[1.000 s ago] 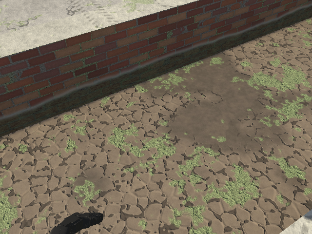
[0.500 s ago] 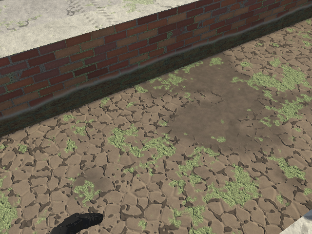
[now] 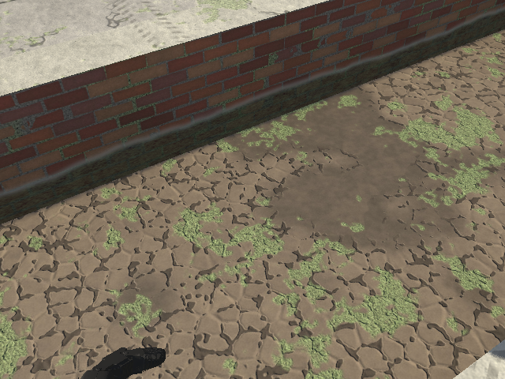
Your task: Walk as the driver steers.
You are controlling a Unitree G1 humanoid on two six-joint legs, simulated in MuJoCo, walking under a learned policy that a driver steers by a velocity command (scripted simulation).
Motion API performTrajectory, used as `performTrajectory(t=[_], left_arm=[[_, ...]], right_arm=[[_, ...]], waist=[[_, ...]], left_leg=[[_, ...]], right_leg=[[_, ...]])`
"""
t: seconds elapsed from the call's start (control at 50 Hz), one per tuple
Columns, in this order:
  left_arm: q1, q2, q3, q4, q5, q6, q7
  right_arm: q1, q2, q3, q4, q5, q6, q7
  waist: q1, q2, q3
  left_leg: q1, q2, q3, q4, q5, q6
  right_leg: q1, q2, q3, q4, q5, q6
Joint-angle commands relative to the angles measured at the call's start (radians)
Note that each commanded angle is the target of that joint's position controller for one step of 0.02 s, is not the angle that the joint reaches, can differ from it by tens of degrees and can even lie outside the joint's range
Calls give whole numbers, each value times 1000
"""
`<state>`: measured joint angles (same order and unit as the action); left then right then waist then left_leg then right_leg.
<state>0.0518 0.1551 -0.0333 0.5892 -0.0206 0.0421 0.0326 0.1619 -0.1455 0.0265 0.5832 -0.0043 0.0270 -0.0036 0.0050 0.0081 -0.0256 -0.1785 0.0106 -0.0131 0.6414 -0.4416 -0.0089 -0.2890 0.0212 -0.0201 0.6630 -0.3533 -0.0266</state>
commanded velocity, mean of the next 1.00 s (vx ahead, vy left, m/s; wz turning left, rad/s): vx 0.50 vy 0.00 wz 0.00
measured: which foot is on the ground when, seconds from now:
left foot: down 0.00-1.00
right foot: down 0.00-1.00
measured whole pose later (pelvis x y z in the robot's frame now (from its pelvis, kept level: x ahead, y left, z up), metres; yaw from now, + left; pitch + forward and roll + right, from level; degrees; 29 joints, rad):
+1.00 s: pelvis +0.00 +0.00 +0.00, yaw +0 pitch -1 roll +0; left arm 0.05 0.16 -0.03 0.59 -0.02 0.04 0.03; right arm 0.16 -0.15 0.03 0.58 -0.01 0.03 0.00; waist 0.01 0.01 -0.02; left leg -0.18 0.01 -0.02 0.65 -0.45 -0.01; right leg -0.30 0.02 -0.02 0.67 -0.36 -0.03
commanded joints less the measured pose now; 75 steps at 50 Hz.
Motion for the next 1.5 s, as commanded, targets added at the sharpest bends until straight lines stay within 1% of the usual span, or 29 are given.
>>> performTrajectory(t=[0.02,0.06,0.14,0.18,0.28,0.32,0.38,0.4,0.44,0.46,0.52,0.56,0.66,0.7,0.8,0.84,0.92,0.94,0.98,1.0,1.04,1.06,1.12,1.14,1.18,1.2,1.34,1.38,1.5], left_arm=[[-160,68,20,-115,-3,-17,-5],[-74,67,19,-90,4,-23,1],[-159,68,20,-116,-3,-17,-5],[-74,67,19,-90,4,-23,1],[-156,69,20,-116,-2,-17,-4],[-71,68,19,-90,5,-25,1],[-160,67,21,-115,-2,-20,-4],[-87,69,20,-97,1,-19,3],[-156,68,21,-115,1,-19,-4],[-84,66,19,-96,3,-21,3],[-157,68,20,-116,-1,-19,-4],[-73,68,19,-91,4,-23,2],[-155,69,20,-117,-2,-17,-4],[-69,68,19,-91,5,-25,2],[-154,69,20,-117,-2,-17,-4],[-69,67,19,-91,5,-25,2],[-155,69,20,-117,-3,-17,-3],[-83,68,19,-99,2,-18,4],[-153,69,21,-116,1,-20,-4],[-81,67,19,-97,3,-22,4],[-154,69,21,-116,0,-20,-4],[-82,67,19,-98,3,-22,4],[-155,68,20,-117,-1,-19,-3],[-80,69,20,-99,2,-20,4],[-153,69,21,-117,1,-21,-4],[-81,67,19,-98,3,-22,4],[-153,69,21,-118,0,-20,-3],[-69,68,19,-93,4,-24,3],[-150,70,21,-119,0,-18,-3]], right_arm=[[-111,-72,-16,-111,-4,-10,-4],[-46,-69,-21,-87,0,-15,-4],[-111,-72,-16,-111,-4,-10,-4],[-46,-69,-21,-87,0,-15,-4],[-106,-73,-16,-108,-5,-11,-4],[-43,-72,-22,-85,0,-16,-4],[-111,-72,-16,-110,-3,-10,-4],[-58,-67,-20,-86,-1,-16,-3],[-105,-71,-15,-110,-5,-8,-4],[-52,-68,-20,-85,-1,-17,-3],[-105,-73,-15,-108,-5,-10,-4],[-47,-70,-21,-86,0,-14,-5],[-106,-73,-15,-108,-6,-10,-4],[-43,-72,-22,-84,0,-16,-4],[-106,-73,-15,-107,-5,-10,-4],[-43,-73,-22,-83,0,-16,-4],[-110,-73,-16,-109,-4,-10,-4],[-54,-68,-20,-83,-2,-16,-3],[-102,-73,-16,-108,-5,-10,-4],[-51,-70,-20,-83,-1,-18,-3],[-106,-72,-15,-110,-4,-9,-5],[-53,-68,-20,-84,-1,-17,-3],[-105,-73,-15,-108,-6,-10,-4],[-53,-70,-21,-84,-1,-17,-3],[-104,-73,-15,-109,-5,-9,-4],[-52,-69,-20,-83,-1,-17,-3],[-105,-75,-15,-106,-6,-11,-4],[-47,-71,-21,-84,0,-15,-5],[-101,-76,-16,-105,-7,-12,-3]], waist=[[10,9,2],[0,1,-148],[9,8,2],[0,1,-149],[10,11,2],[0,5,-152],[9,7,-8],[2,-1,-111],[8,5,-10],[1,-1,-126],[8,7,-8],[-1,0,-146],[9,10,1],[0,4,-153],[10,10,2],[0,4,-153],[10,8,1],[2,1,-111],[8,7,-11],[1,1,-127],[8,6,-7],[1,0,-125],[8,6,-8],[1,0,-118],[8,6,-11],[1,1,-127],[9,8,-9],[0,2,-149],[9,11,-4]], left_leg=[[-13,24,-54,-65,443,29],[73,15,-39,-59,298,30],[-14,23,-55,-64,443,29],[73,15,-39,-58,298,31],[-13,25,-58,-63,453,29],[75,16,-42,-58,309,32],[-9,24,-58,-63,453,31],[49,11,-40,-62,281,31],[-6,26,-59,-61,457,30],[57,13,-42,-61,285,32],[-8,25,-59,-61,456,31],[70,13,-40,-55,301,31],[-14,23,-59,-60,451,29],[74,15,-43,-55,306,32],[-14,24,-61,-60,456,30],[74,15,-44,-55,310,33],[-16,21,-59,-60,449,30],[47,11,-44,-60,285,32],[-6,25,-64,-60,465,32],[57,13,-46,-60,292,34],[-9,24,-62,-59,461,31],[55,11,-45,-59,289,33],[-10,22,-61,-57,456,31],[51,9,-44,-57,286,32],[-7,24,-63,-57,462,31],[56,11,-46,-57,290,34],[-9,23,-64,-57,463,32],[69,11,-44,-50,307,32],[-13,23,-65,-57,462,31]], right_leg=[[-34,-51,44,-80,364,-30],[21,-44,51,-108,224,-27],[-35,-51,44,-79,365,-30],[20,-44,51,-108,224,-27],[-38,-50,44,-75,364,-31],[22,-42,49,-104,225,-27],[-30,-50,42,-74,371,-30],[9,-45,55,-114,216,-28],[-35,-49,41,-72,370,-30],[15,-44,55,-110,216,-30],[-34,-50,44,-72,371,-32],[18,-44,50,-104,230,-27],[-39,-50,44,-73,366,-32],[21,-42,49,-102,226,-27],[-39,-49,43,-71,367,-31],[21,-42,48,-101,228,-27],[-36,-50,42,-72,370,-30],[6,-44,55,-110,215,-30],[-36,-48,40,-67,371,-31],[14,-43,54,-106,217,-30],[-39,-49,40,-68,373,-30],[13,-44,54,-106,219,-30],[-35,-50,43,-68,374,-32],[11,-44,55,-108,219,-30],[-37,-49,41,-67,374,-31],[13,-44,54,-105,219,-30],[-35,-49,43,-66,375,-32],[17,-43,48,-99,233,-27],[-37,-48,43,-67,369,-33]])
Keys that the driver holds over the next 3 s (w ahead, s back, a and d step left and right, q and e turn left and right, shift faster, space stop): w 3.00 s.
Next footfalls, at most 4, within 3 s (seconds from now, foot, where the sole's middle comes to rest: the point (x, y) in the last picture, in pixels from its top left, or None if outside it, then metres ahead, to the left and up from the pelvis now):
none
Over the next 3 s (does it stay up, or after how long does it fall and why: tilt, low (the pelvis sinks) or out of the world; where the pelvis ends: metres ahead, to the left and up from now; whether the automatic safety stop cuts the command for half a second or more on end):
stays up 0.00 0.00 0.00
